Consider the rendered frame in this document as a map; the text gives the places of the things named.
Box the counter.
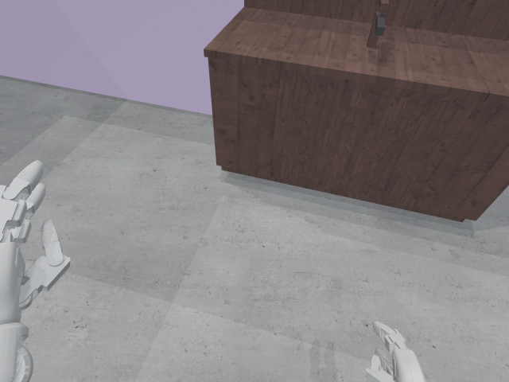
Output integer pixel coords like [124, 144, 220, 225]
[204, 0, 509, 222]

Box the robot right hand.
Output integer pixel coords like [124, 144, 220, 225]
[366, 322, 426, 382]

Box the tap lever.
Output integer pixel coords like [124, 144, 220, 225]
[375, 13, 386, 36]

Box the left robot forearm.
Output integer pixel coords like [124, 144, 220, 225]
[0, 322, 33, 382]

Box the robot left hand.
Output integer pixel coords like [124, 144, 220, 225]
[0, 160, 70, 325]

